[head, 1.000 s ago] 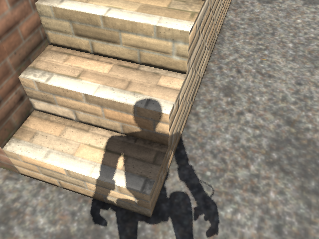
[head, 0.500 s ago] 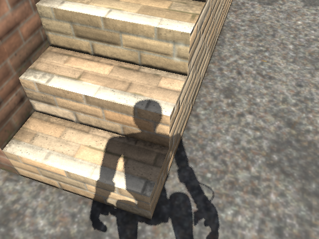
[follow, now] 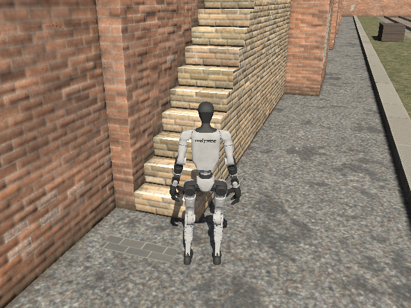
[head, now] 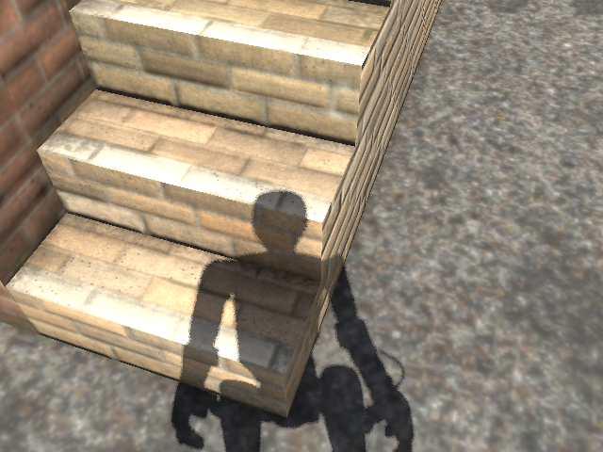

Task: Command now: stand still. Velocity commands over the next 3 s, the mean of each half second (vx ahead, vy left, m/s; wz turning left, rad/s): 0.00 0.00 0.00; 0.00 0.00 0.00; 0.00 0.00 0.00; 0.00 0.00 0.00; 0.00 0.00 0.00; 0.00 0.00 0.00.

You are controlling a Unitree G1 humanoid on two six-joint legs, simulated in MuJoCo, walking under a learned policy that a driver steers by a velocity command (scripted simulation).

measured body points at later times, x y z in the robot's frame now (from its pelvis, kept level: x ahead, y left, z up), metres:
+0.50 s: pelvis +0.00 +0.00 +0.00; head +0.02 +0.00 +0.45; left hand +0.03 +0.24 -0.15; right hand +0.01 -0.24 -0.16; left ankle +0.00 +0.14 -0.74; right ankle +0.00 -0.09 -0.74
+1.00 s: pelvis +0.00 +0.00 +0.00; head +0.02 +0.00 +0.45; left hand +0.02 +0.24 -0.15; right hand +0.00 -0.23 -0.16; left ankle +0.00 +0.14 -0.74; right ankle +0.00 -0.09 -0.74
